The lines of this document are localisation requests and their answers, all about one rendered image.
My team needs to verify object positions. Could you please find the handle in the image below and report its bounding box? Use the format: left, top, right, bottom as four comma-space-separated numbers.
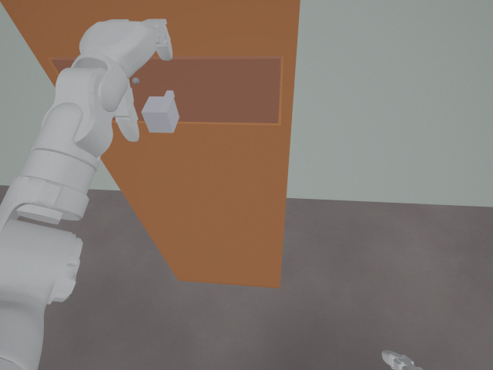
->
141, 90, 179, 133

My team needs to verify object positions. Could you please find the robot left hand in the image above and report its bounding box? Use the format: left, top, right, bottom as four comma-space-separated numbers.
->
79, 18, 173, 142

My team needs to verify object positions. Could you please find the drawer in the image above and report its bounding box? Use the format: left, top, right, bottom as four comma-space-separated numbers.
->
52, 55, 282, 123

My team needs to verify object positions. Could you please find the cabinet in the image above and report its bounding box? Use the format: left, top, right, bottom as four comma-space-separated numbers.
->
0, 0, 300, 288

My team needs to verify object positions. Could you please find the left robot upper arm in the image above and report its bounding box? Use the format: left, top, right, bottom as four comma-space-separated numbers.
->
0, 219, 83, 370

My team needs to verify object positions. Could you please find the robot right hand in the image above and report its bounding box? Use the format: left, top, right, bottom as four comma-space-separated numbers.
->
382, 350, 423, 370

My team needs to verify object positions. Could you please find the robot left forearm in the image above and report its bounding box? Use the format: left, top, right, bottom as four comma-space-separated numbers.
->
0, 52, 128, 233

